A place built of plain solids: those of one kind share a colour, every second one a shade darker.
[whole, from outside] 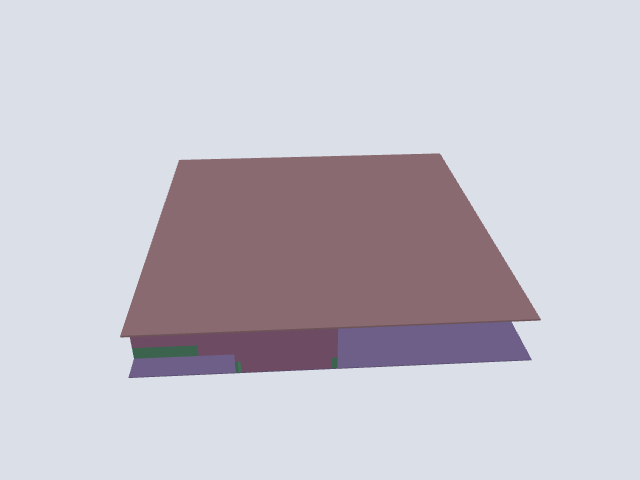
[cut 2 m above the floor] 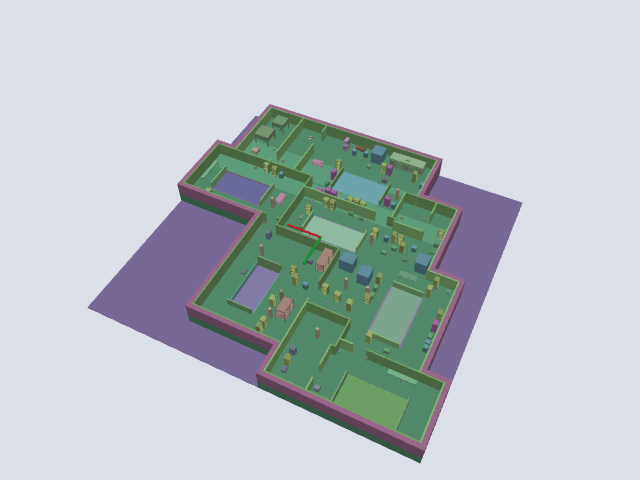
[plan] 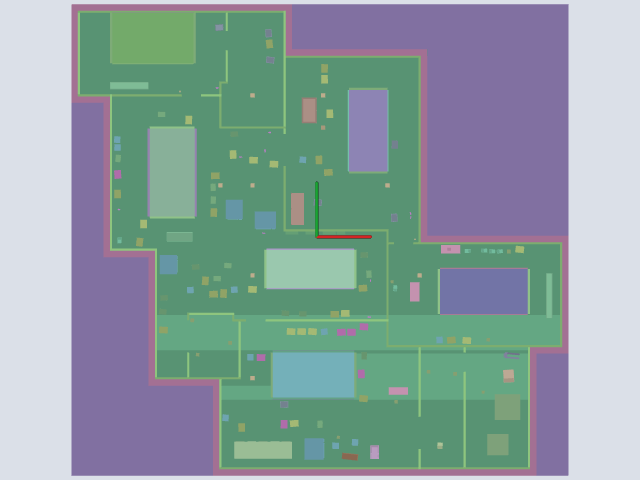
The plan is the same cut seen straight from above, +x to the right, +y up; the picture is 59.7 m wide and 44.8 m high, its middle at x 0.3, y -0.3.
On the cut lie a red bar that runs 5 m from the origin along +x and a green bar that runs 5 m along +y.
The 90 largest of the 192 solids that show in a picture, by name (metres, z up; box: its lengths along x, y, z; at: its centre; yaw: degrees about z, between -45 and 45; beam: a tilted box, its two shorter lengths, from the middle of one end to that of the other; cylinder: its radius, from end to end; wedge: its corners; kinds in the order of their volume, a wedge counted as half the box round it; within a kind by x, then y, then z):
{
 "floor_1": {"box": [3.8, 4.8, 1.5], "at": [-21.0, 18.5, -0.75]},
 "floor_2": {"box": [4.1, 8.2, 1.5], "at": [-17.85, 6.0, -0.75]},
 "floor_3": {"box": [20.6, 0.8, 1.5], "at": [-12.6, 21.3, -0.75]},
 "floor_4": {"box": [15.2, 0.8, 1.5], "at": [-12.3, -1.5, -0.75]},
 "floor_5": {"box": [11.0, 3.0, 1.5], "at": [-10.2, -3.4, -0.75]},
 "floor_6": {"box": [25.8, 1.2, 1.5], "at": [-10.0, 13.1, -0.75]},
 "floor_7": {"box": [11.6, 3.3, 1.5], "at": [-9.9, -12.25, -0.75]},
 "floor_8": {"box": [22.8, 2.4, 1.5], "at": [-8.5, 11.3, -0.75]},
 "floor_9": {"box": [5.6, 1.3, 1.5], "at": [-6.9, -14.55, -0.75]},
 "floor_10": {"box": [9.2, 3.4, 1.5], "at": [-6.9, 19.2, -0.75]},
 "floor_11": {"box": [33.2, 2.4, 1.5], "at": [-6.3, 14.9, -0.75]},
 "floor_12": {"box": [30.2, 1.8, 1.5], "at": [-4.8, 1.0, -0.75]},
 "floor_13": {"box": [14.1, 4.0, 1.5], "at": [-4.15, 8.1, -0.75]},
 "floor_14": {"box": [27.2, 2.4, 1.5], "at": [-2.1, -6.1, -0.75]},
 "floor_15": {"box": [21.8, 1.4, 1.5], "at": [-0.6, 16.8, -0.75]},
 "floor_16": {"box": [21.5, 4.2, 1.5], "at": [-0.45, 4.0, -0.75]},
 "floor_17": {"box": [43.4, 1.2, 1.5], "at": [1.8, -0.5, -0.75]},
 "floor_18": {"box": [39.2, 3.3, 1.5], "at": [3.9, -8.95, -0.75]},
 "floor_19": {"box": [30.2, 7.1, 1.5], "at": [5.4, -18.75, -0.75]},
 "floor_20": {"box": [8.0, 2.0, 1.5], "at": [7.5, -3.9, -0.75]},
 "floor_21": {"box": [3.6, 7.6, 1.5], "at": [8.5, 9.9, -0.75]},
 "floor_22": {"box": [17.0, 4.3, 1.5], "at": [12.0, -13.05, -0.75]},
 "floor_23": {"box": [20.0, 0.3, 1.5], "at": [13.5, -10.75, -0.75]},
 "floor_24": {"box": [20.0, 1.8, 1.5], "at": [13.5, -2.0, -0.75]},
 "floor_25": {"box": [3.8, 4.4, 1.5], "at": [21.6, -5.1, -0.75]},
 "wall_rim_1": {"box": [0.6, 8.0, 5.4], "at": [-22.6, 17.1, 1.2]},
 "wall_rim_2": {"box": [3.6, 0.6, 5.4], "at": [-21.1, 12.8, 1.2]},
 "wall_rim_3": {"box": [0.6, 13.8, 5.4], "at": [-19.6, 5.6, 1.2]},
 "wall_rim_4": {"box": [4.8, 0.6, 5.4], "at": [-17.5, -1.6, 1.2]},
 "wall_rim_5": {"box": [0.6, 11.4, 5.4], "at": [-15.4, -7.6, 1.2]},
 "wall_rim_6": {"box": [20.6, 0.6, 5.4], "at": [-12.6, 21.4, 1.2]},
 "wall_rim_7": {"box": [6.6, 0.6, 5.4], "at": [-12.4, -13.6, 1.2]},
 "wall_rim_8": {"box": [0.6, 7.8, 5.4], "at": [-9.4, -17.8, 1.2]},
 "wall_rim_9": {"box": [0.6, 3.6, 5.4], "at": [-2.6, 19.3, 1.2]},
 "wall_rim_10": {"box": [13.2, 0.6, 5.4], "at": [3.7, 17.2, 1.2]},
 "wall_rim_11": {"box": [30.2, 0.6, 5.4], "at": [5.4, -22.0, 1.2]},
 "wall_rim_12": {"box": [0.6, 16.8, 5.4], "at": [10.0, 8.5, 1.2]},
 "wall_rim_13": {"box": [13.8, 0.6, 5.4], "at": [16.6, -0.2, 1.2]},
 "wall_rim_14": {"box": [0.6, 10.8, 5.4], "at": [20.2, -16.3, 1.2]},
 "wall_rim_15": {"box": [3.6, 0.6, 5.4], "at": [21.7, -10.6, 1.2]},
 "wall_rim_16": {"box": [0.6, 9.8, 5.4], "at": [23.2, -5.4, 1.2]},
 "ceil_all_1": {"box": [46.4, 44.0, 0.2], "at": [0.3, -0.3, 4.0]},
 "wall_1": {"box": [0.2, 8.0, 5.4], "at": [-22.2, 17.1, 1.2]},
 "wall_2": {"box": [0.2, 14.6, 5.4], "at": [-19.2, 6.0, 1.2]},
 "wall_3": {"box": [9.7, 0.2, 5.4], "at": [-17.45, 13.2, 1.2]},
 "wall_4": {"box": [4.4, 0.2, 5.4], "at": [-17.1, -1.2, 1.2]},
 "wall_5": {"box": [0.2, 12.2, 5.4], "at": [-15.0, -7.2, 1.2]},
 "wall_6": {"box": [19.4, 0.2, 5.4], "at": [-12.6, 21.0, 1.2]},
 "wall_7": {"box": [0.2, 2.5, 5.4], "at": [-12.0, -12.05, 1.2]},
 "wall_8": {"box": [8.0, 0.2, 5.4], "at": [-11.1, -13.2, 1.2]},
 "wall_9": {"box": [4.4, 0.2, 5.4], "at": [-9.9, -7.2, 1.2]},
 "wall_10": {"box": [0.2, 8.6, 5.4], "at": [-9.0, -17.4, 1.2]},
 "wall_11": {"box": [0.2, 4.4, 5.4], "at": [-9.0, 12.3, 1.2]},
 "wall_12": {"box": [0.2, 3.1, 5.4], "at": [-8.4, 15.85, 1.2]},
 "wall_13": {"box": [0.2, 5.6, 5.4], "at": [-7.2, -10.5, 1.2]},
 "wall_14": {"box": [6.2, 0.2, 5.4], "at": [-6.0, 10.2, 1.2]},
 "wall_15": {"box": [0.2, 6.1, 5.4], "at": [-3.0, 3.55, 1.2]},
 "wall_16": {"box": [0.2, 11.5, 5.4], "at": [-3.0, 15.35, 1.2]},
 "wall_17": {"box": [11.5, 0.2, 5.4], "at": [0.95, -7.8, 1.2]},
 "wall_18": {"box": [9.8, 0.2, 5.4], "at": [1.8, 0.6, 1.2]},
 "wall_19": {"box": [12.8, 0.2, 5.4], "at": [3.3, 16.8, 1.2]},
 "wall_20": {"box": [29.0, 0.2, 5.4], "at": [5.4, -21.6, 1.2]},
 "wall_21": {"box": [0.2, 11.0, 5.4], "at": [6.6, -4.8, 1.2]},
 "wall_22": {"box": [0.2, 6.7, 5.4], "at": [9.6, -13.45, 1.2]},
 "wall_23": {"box": [0.2, 17.6, 5.4], "at": [9.6, 8.1, 1.2]},
 "wall_24": {"box": [0.2, 9.1, 5.4], "at": [13.8, -17.15, 1.2]},
 "wall_25": {"box": [16.4, 0.2, 5.4], "at": [14.7, -10.2, 1.2]},
 "wall_26": {"box": [13.9, 0.2, 5.4], "at": [15.95, -0.6, 1.2]},
 "wall_27": {"box": [0.2, 11.6, 5.4], "at": [19.8, -15.9, 1.2]},
 "wall_28": {"box": [0.2, 9.8, 5.4], "at": [22.8, -5.4, 1.2]},
 "floor_base_1": {"box": [46.4, 44.0, 0.1], "at": [0.3, -0.3, -1.55]},
 "floor_oven_bed_1": {"box": [4.2, 8.2, 1.5], "at": [-13.5, 6.0, -0.75]},
 "floor_oven_bed_2": {"box": [8.2, 3.6, 1.5], "at": [-0.6, -3.0, -0.75]},
 "floor_dock_well_1": {"box": [7.6, 4.7, 1.5], "at": [-15.3, 18.55, -0.75]},
 "floor_prover_bed_1": {"box": [7.6, 4.2, 1.5], "at": [-0.3, -12.9, -0.75]},
 "floor_belt_bed_1": {"box": [8.2, 4.2, 1.36], "at": [15.6, -5.1, -0.82]},
 "rackoven_1": {"box": [1.6, 1.8, 2.3], "at": [-13.86, -2.6, 1.25]},
 "rackoven_2": {"box": [1.6, 1.8, 2.4], "at": [-7.7, 2.56, 1.3]},
 "rackoven_3": {"box": [2.0, 1.6, 2.3], "at": [-4.8, 1.55, 1.25]},
 "rackoven_4": {"box": [1.8, 2.0, 2.3], "at": [-0.26, -19.8, 1.25]},
 "floor_cooler_base_1": {"box": [3.6, 7.6, 0.66], "at": [4.8, 9.9, -1.17]},
 "silo_1": {"box": [2.0, 2.0, 1.85], "at": [16.9, -19.4, 2.17]},
 "silo_2": {"box": [2.4, 2.4, 1.85], "at": [17.8, -15.9, 2.08]},
 "tunnel_1": {"box": [5.4, 1.6, 1.6], "at": [-5.0, -19.93, 1.0]},
 "wall_low_1": {"box": [0.2, 4.9, 2.6], "at": [-19.2, 18.65, -0.2]},
 "wall_low_2": {"box": [0.2, 4.9, 2.6], "at": [-11.4, 18.65, -0.2]},
 "floor_band_oven_bed_1": {"box": [0.2, 8.2, 1.5], "at": [-15.7, 6.0, -0.75]},
 "floor_band_oven_bed_2": {"box": [0.2, 8.2, 1.5], "at": [-11.3, 6.0, -0.75]},
 "floor_band_prover_bed_1": {"box": [7.6, 0.2, 1.5], "at": [-0.3, -15.1, -0.75]},
 "floor_band_prover_bed_2": {"box": [7.6, 0.2, 1.5], "at": [-0.3, -10.7, -0.75]}
}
